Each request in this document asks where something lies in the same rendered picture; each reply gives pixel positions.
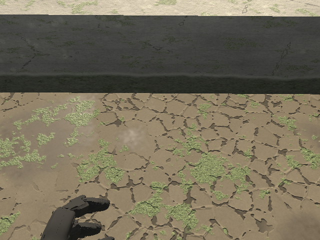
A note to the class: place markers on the left robot hand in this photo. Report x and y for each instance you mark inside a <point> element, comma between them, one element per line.
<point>62,224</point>

